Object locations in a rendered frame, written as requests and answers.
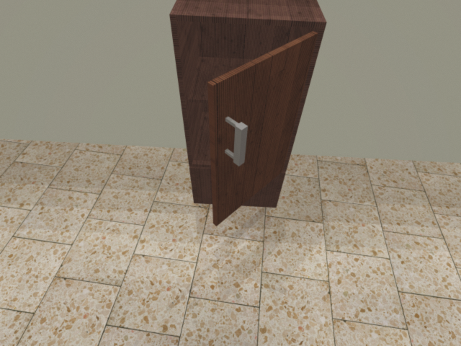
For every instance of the handle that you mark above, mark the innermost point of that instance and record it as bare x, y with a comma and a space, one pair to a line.
241, 130

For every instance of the cupboard door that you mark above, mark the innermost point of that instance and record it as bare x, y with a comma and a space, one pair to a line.
264, 94

